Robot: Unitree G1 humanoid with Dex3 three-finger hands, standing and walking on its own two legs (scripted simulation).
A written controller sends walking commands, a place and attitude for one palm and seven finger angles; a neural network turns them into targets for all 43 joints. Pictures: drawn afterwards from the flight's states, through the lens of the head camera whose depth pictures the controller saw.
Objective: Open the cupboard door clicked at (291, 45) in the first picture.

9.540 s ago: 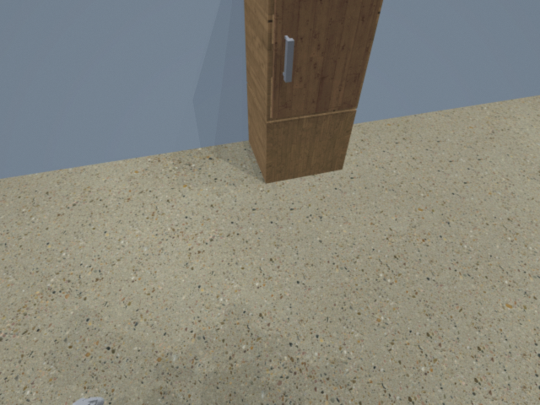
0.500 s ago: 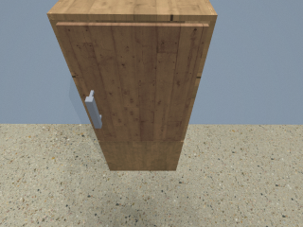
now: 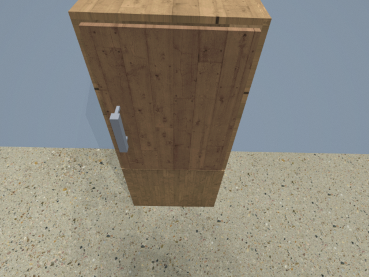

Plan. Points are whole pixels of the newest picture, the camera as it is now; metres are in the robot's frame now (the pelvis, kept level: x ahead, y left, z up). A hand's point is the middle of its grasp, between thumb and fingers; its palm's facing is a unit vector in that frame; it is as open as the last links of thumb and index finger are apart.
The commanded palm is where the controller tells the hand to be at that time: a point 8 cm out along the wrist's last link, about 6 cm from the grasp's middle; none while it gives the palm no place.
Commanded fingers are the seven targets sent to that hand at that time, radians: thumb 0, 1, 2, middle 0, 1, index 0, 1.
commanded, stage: raise the hand with hooked fingers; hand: left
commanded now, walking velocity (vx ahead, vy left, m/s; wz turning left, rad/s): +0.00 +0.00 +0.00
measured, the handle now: (121, 129) +0.55 +0.24 -0.06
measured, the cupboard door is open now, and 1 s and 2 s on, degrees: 0 0 0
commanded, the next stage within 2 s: none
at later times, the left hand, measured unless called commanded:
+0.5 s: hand out of the picture +0.13 +0.20 -0.08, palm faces +0.14 -0.99 -0.04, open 9.0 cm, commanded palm +0.13 +0.26 -0.06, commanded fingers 0.00 0.29 0.64 -0.24 -0.69 -0.24 -0.69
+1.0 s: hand (83, 246) +0.19 +0.24 -0.06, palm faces +0.05 -1.00 -0.05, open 12.1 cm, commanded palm +0.17 +0.29 -0.05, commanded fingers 0.00 -0.29 0.39 -0.28 -1.07 -0.28 -1.07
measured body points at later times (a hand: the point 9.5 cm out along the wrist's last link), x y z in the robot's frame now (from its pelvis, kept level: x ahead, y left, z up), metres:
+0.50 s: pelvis -0.05 -0.03 -0.11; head +0.00 -0.02 +0.34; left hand +0.12 +0.25 -0.07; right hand +0.19 -0.27 -0.16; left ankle +0.04 +0.12 -0.73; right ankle -0.06 -0.14 -0.73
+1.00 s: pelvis -0.05 +0.00 -0.10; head +0.02 +0.01 +0.34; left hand +0.18 +0.29 -0.06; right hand +0.10 -0.27 -0.19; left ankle +0.04 +0.12 -0.73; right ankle -0.06 -0.14 -0.73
